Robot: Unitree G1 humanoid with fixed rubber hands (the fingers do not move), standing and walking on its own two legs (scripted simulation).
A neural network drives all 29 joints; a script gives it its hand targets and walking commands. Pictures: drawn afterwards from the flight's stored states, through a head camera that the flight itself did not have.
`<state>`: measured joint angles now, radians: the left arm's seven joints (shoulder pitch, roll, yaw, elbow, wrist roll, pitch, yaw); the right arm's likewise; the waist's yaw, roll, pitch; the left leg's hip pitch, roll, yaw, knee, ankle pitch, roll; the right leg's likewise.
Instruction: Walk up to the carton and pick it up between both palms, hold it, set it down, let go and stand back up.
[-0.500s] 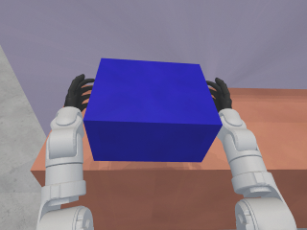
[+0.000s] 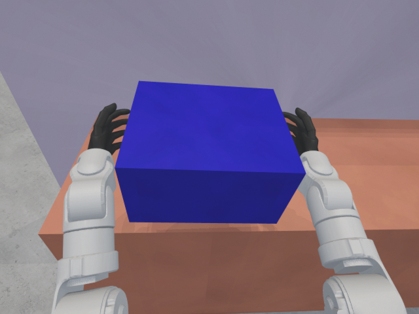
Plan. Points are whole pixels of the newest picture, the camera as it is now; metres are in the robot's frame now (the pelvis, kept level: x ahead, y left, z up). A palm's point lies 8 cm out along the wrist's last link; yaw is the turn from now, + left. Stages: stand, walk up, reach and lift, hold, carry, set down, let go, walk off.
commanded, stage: hold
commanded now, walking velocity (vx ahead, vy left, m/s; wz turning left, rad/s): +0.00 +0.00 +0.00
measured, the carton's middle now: (206, 150) +0.38 -0.01 +0.16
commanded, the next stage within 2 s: none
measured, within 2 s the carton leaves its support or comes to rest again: neither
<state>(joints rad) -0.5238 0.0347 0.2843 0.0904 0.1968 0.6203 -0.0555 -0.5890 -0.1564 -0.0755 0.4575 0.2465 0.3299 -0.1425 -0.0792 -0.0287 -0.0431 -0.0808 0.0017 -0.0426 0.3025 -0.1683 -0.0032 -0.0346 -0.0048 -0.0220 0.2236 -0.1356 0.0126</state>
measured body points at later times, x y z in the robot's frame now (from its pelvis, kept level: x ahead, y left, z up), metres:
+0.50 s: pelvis +0.00 +0.00 +0.00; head -0.04 +0.02 +0.45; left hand +0.38 +0.18 +0.20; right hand +0.38 -0.19 +0.18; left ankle +0.00 +0.12 -0.75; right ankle -0.01 -0.13 -0.75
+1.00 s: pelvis +0.00 +0.00 +0.00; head -0.04 +0.02 +0.45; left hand +0.37 +0.18 +0.19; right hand +0.37 -0.19 +0.18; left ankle +0.00 +0.12 -0.75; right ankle -0.01 -0.13 -0.75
